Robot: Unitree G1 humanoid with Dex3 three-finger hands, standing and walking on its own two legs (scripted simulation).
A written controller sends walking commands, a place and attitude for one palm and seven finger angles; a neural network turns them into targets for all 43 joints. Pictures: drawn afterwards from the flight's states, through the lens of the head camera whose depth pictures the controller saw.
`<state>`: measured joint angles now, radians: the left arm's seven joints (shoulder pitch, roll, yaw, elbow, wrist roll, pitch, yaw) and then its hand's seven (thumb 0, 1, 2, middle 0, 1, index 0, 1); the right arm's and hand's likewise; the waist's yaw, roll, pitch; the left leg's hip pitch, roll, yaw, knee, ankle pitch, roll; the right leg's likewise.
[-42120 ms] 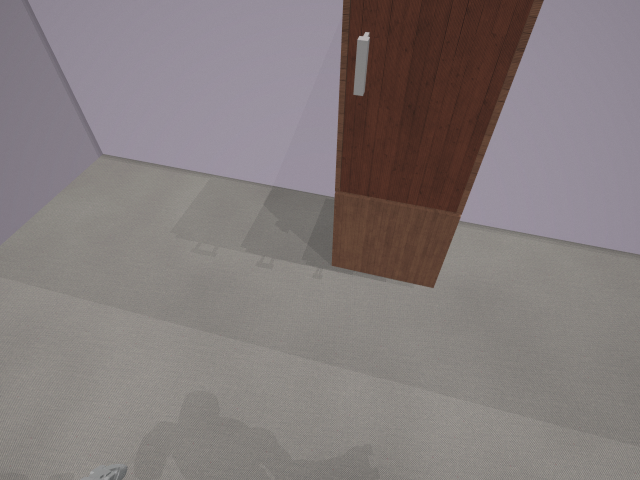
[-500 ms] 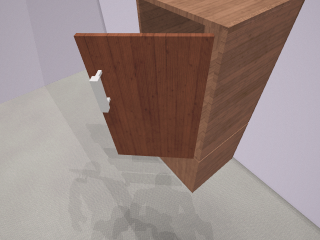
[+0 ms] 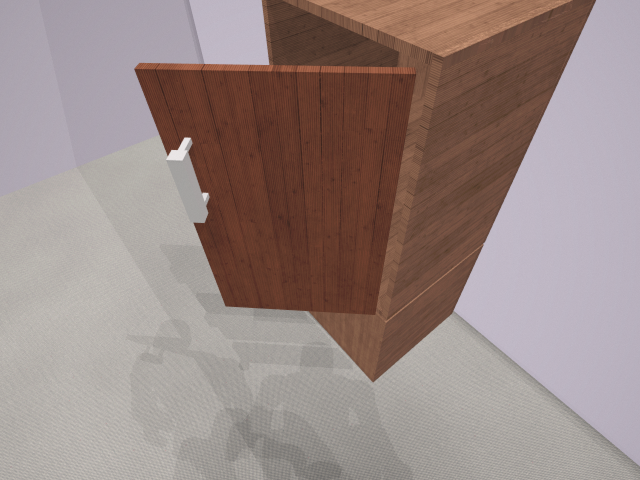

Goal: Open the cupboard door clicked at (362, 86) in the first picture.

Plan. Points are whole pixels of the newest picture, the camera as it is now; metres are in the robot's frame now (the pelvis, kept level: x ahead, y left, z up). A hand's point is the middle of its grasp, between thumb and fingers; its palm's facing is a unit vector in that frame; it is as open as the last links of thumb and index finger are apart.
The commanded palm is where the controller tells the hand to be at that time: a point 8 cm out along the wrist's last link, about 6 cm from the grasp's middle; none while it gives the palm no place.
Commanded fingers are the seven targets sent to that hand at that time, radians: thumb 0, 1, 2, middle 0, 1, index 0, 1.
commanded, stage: look again from close up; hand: left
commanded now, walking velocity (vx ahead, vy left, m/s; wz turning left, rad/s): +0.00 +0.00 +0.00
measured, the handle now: (192, 180) +0.52 +0.23 +0.08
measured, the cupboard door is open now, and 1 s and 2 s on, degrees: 47 47 47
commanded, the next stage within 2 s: raise the hand with hooked fingers in 1.82 s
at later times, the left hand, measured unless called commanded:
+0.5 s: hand out of the picture +0.02 +0.20 -0.17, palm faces +0.03 -0.97 -0.23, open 7.4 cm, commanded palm none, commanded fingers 0.00 0.90 0.90 -0.20 -0.30 -0.20 -0.30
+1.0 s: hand out of the picture +0.04 +0.20 -0.17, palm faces +0.03 -0.98 -0.22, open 7.4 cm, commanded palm none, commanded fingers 0.00 0.90 0.90 -0.20 -0.30 -0.20 -0.30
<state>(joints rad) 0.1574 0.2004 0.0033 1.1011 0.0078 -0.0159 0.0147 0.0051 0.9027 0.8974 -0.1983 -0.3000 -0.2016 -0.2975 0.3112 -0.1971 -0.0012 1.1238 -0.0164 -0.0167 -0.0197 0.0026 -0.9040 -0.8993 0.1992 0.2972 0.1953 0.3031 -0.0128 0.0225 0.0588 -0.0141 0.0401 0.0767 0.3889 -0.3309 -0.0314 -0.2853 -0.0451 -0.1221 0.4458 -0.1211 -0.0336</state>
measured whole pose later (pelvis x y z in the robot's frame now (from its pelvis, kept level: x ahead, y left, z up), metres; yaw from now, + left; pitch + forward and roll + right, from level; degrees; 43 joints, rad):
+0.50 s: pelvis +0.00 +0.01 +0.00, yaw +0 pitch -3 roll +0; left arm 0.23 0.19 0.00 1.13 0.01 -0.01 0.02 0.01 0.90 0.90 -0.20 -0.30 -0.20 -0.30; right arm 0.29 -0.18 0.00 1.13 -0.01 -0.02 -0.03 0.00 -0.90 -0.90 0.20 0.30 0.20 0.30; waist 0.01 0.01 0.06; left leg -0.01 0.03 0.08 0.39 -0.34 -0.02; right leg -0.27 -0.05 -0.12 0.44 -0.12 -0.02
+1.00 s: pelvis +0.01 +0.01 +0.00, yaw +0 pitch -3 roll +0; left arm 0.21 0.19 0.01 1.12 0.01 -0.01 0.02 0.00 0.90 0.90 -0.20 -0.30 -0.20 -0.30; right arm 0.30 -0.17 0.00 1.14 -0.01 -0.02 -0.03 0.00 -0.90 -0.90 0.20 0.30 0.20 0.30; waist 0.01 0.00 0.06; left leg 0.00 0.03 0.07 0.38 -0.34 -0.02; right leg -0.27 -0.06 -0.12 0.44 -0.13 -0.02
